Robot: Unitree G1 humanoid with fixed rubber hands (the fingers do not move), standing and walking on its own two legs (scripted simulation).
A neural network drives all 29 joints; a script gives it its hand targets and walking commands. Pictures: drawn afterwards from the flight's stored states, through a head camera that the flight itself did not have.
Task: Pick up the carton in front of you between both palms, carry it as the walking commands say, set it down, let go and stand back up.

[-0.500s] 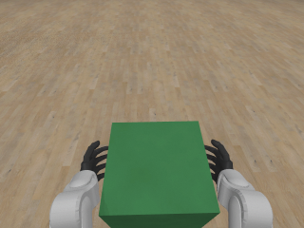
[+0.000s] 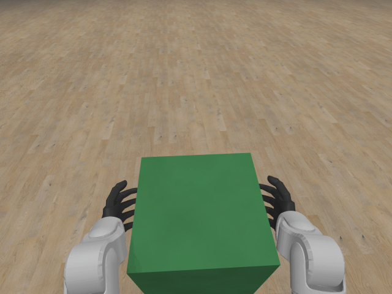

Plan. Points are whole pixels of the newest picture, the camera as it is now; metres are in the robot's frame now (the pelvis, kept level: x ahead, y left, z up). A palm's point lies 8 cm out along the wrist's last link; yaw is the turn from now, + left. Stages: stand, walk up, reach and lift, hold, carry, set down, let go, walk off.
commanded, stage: carry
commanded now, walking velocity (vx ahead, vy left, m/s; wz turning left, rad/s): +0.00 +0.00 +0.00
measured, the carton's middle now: (199, 231) +0.25 +0.00 +0.03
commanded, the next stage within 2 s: hold in 1.30 s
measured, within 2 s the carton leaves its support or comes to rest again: neither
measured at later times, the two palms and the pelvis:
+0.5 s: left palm (123, 223) +0.25 +0.15 +0.07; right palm (277, 215) +0.25 -0.15 +0.07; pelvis +0.02 -0.01 -0.01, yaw +1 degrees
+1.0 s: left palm (127, 235) +0.25 +0.15 +0.02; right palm (270, 227) +0.25 -0.15 +0.02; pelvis -0.02 -0.01 +0.00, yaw +1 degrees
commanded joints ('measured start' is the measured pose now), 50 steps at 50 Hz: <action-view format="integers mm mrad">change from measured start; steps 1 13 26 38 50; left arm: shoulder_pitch -350 -405 -475 -540 -692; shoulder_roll -698 -814 -747 -713 -817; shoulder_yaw -588 -645 -597 -477 -439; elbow -58 -113 81 345 568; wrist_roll -266 -291 -202 -105 -68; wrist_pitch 2 -25 -145 -349 -598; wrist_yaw -108 -133 -208 -249 -309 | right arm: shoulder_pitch -352 -386 -466 -516 -679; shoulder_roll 709 818 758 721 819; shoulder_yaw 602 630 594 465 433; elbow -61 -90 105 367 589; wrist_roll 256 273 199 90 55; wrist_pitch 9 -23 -144 -345 -596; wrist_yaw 99 126 203 235 301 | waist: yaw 1 3 1 1 0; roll -78 -21 -22 -22 -23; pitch -173 -231 -123 -129 -179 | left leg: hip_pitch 46 83 38 25 20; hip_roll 93 97 101 100 97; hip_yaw -73 -83 -101 -106 -112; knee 22 45 -28 -60 -62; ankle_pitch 466 552 308 216 176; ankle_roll -29 -20 -2 6 11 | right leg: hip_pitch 149 158 106 97 111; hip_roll -146 -119 -118 -119 -117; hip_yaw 115 93 105 110 110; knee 10 70 -11 -49 -51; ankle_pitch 742 653 354 256 218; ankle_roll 1 0 -9 -11 -11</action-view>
